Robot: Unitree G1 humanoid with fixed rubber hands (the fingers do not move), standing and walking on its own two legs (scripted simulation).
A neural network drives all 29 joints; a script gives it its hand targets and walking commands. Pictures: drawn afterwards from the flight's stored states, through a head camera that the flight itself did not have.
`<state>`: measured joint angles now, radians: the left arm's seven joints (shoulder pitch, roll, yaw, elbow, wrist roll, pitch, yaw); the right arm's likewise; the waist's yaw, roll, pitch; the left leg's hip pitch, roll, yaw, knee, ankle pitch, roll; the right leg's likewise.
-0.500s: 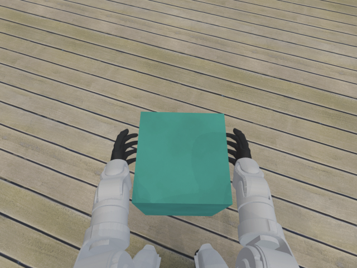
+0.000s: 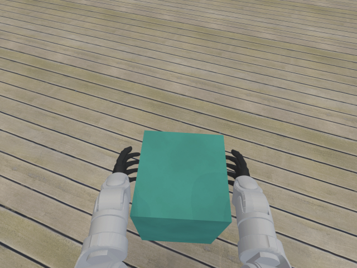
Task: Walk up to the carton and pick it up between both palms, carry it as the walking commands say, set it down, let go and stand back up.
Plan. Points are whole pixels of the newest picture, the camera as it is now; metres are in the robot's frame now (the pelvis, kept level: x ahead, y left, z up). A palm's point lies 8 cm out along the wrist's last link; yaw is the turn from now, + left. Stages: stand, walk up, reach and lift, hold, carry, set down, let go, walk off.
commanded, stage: reach and lift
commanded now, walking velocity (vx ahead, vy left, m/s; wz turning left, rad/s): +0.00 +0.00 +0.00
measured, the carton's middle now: (179, 191) +0.33 +0.01 -0.08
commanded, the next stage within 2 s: hold in 1.42 s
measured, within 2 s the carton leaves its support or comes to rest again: neither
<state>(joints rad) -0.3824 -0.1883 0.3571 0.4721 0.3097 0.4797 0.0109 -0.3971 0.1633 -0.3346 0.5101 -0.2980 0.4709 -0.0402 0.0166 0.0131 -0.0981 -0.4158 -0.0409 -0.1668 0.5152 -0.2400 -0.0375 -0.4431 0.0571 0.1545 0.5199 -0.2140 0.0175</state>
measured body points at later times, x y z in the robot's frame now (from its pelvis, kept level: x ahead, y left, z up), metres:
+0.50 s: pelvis +0.00 +0.00 +0.01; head -0.04 +0.00 +0.46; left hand +0.31 +0.15 +0.05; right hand +0.32 -0.14 +0.05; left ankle +0.01 +0.14 -0.73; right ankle +0.03 -0.13 -0.73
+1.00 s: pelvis +0.01 +0.00 +0.01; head -0.05 +0.00 +0.46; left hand +0.31 +0.15 +0.06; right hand +0.31 -0.14 +0.05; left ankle +0.01 +0.14 -0.73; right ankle +0.03 -0.13 -0.73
